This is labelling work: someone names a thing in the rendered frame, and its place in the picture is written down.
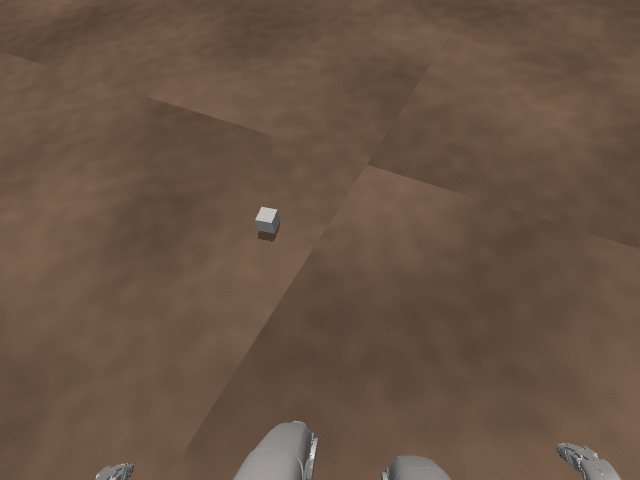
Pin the cube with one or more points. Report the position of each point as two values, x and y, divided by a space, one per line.
267 220

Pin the left robot hand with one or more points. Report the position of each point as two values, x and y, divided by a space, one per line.
118 472

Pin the right robot hand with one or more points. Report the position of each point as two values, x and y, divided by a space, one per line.
586 462

